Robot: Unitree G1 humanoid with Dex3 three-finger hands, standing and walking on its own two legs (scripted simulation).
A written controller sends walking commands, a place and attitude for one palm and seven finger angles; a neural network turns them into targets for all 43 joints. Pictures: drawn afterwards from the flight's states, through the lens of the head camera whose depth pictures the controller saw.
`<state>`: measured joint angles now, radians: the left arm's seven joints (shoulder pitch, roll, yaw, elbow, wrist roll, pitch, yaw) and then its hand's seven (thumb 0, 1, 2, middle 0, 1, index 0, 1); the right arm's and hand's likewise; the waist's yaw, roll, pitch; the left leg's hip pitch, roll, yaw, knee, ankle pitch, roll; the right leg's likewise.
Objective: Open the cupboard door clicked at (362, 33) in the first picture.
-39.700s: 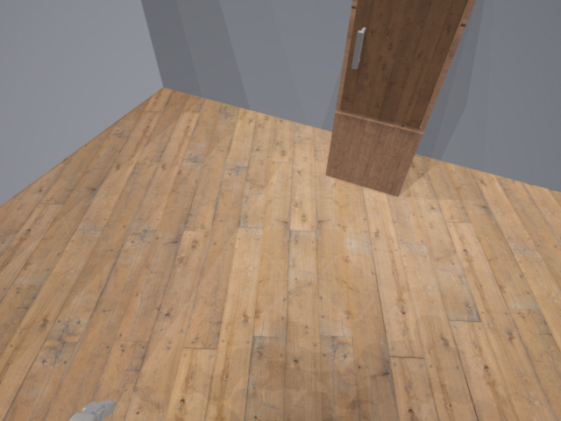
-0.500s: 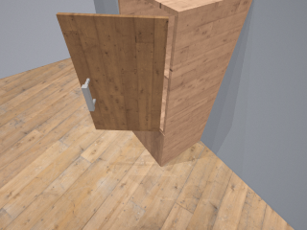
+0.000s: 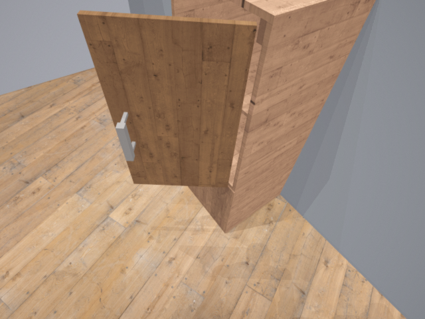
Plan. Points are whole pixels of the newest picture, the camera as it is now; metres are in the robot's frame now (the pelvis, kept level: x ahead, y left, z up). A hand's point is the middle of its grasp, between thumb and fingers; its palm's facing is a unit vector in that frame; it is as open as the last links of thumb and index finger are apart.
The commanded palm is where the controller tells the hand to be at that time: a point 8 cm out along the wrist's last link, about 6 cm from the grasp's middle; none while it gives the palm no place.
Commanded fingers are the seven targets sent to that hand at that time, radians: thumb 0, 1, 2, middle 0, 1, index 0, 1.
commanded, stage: come to a stop and stand still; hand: left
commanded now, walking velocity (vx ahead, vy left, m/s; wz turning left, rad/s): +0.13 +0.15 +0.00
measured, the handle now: (127, 137) +0.56 +0.27 -0.06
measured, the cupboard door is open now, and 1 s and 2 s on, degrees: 52 52 52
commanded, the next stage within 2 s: look again from close up in 0.98 s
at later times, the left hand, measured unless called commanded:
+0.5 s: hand out of the picture +0.11 +0.18 -0.17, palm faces +0.07 -0.98 -0.20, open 7.3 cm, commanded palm none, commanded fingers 0.00 0.90 0.90 -0.20 -0.30 -0.20 -0.30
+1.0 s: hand out of the picture -0.01 +0.25 -0.16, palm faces +0.07 -0.96 -0.28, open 7.4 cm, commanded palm none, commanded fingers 0.00 0.90 0.90 -0.20 -0.30 -0.20 -0.30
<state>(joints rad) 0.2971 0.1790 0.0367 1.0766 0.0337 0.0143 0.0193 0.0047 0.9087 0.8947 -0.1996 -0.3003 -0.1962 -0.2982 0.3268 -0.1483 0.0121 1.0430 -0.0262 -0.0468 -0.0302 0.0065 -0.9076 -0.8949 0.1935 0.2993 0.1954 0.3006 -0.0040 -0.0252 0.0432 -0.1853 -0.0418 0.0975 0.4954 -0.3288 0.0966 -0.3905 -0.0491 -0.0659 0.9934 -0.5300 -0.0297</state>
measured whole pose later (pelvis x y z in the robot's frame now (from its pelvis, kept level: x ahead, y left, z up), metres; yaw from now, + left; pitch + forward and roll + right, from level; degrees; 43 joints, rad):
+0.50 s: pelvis +0.03 +0.00 +0.00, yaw +3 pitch +0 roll +1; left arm 0.16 0.18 0.04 0.96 0.03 0.01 0.04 0.00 0.92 0.89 -0.20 -0.30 -0.20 -0.30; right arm 0.21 -0.15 -0.04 1.02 -0.01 0.02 -0.02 0.01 -0.91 -0.89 0.19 0.30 0.19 0.30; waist -0.01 -0.04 0.08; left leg -0.36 0.02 0.02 0.81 -0.45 -0.03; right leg -0.33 -0.04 -0.10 0.56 -0.22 -0.04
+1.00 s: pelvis +0.01 +0.05 +0.00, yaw +3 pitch -1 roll +1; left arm 0.35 0.18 0.00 1.04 0.03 0.01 0.01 0.00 0.91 0.89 -0.20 -0.30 -0.20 -0.30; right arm 0.27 -0.22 0.00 0.96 -0.02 0.01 -0.01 0.01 -0.92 -0.89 0.20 0.30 0.20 0.30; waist 0.01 0.06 0.01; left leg -0.25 -0.05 0.09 0.47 -0.22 0.06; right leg -0.32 -0.04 0.04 0.52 -0.20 0.01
